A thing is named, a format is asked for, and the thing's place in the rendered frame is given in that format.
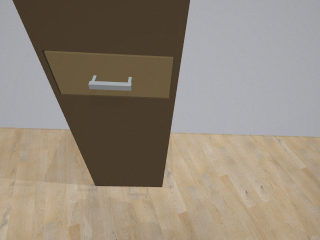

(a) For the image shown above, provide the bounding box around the drawer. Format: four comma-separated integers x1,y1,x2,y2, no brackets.
44,50,174,98

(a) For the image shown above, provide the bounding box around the cabinet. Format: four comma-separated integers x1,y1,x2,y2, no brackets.
12,0,190,187

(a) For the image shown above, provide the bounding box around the handle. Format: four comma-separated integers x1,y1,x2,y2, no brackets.
88,75,132,91

